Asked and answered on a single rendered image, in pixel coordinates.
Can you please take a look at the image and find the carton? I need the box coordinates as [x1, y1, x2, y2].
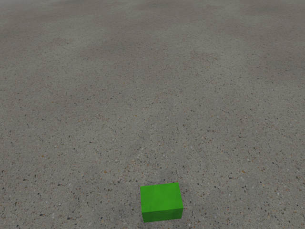
[141, 183, 183, 223]

